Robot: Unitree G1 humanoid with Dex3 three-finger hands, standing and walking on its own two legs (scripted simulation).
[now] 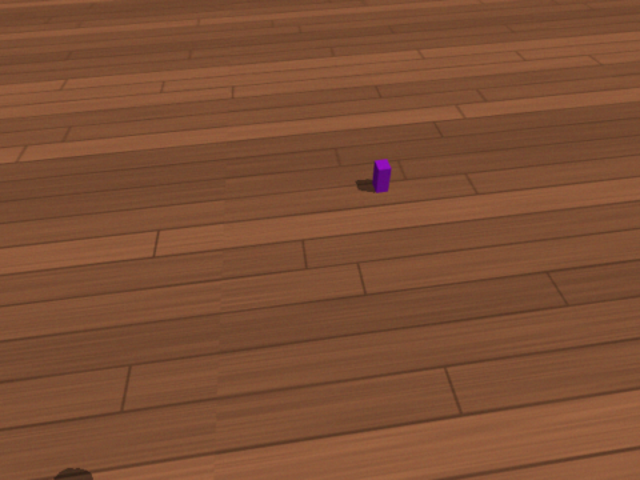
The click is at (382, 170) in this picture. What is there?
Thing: carton on end
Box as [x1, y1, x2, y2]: [372, 159, 390, 192]
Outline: 386,159 375,160 374,162 372,183 376,192 387,191 390,166
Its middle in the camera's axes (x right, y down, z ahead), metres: +0.29 -0.28 +1.81
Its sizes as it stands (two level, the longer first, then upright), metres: 0.070 0.058 0.138
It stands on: the floor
